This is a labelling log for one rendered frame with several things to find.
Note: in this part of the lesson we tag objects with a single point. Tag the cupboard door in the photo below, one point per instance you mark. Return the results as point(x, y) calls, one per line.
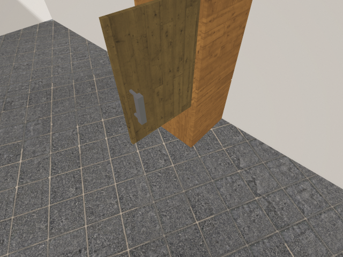
point(152, 50)

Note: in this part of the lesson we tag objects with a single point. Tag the handle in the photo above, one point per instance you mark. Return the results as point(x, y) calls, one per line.
point(140, 107)

